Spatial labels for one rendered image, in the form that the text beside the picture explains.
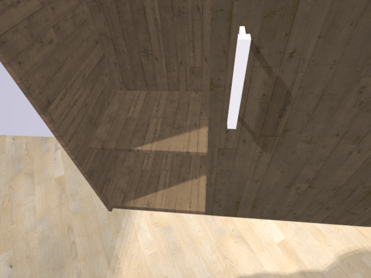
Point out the wardrobe door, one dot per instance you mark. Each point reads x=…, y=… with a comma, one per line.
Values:
x=301, y=150

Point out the handle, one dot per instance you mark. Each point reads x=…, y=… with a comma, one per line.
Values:
x=241, y=59

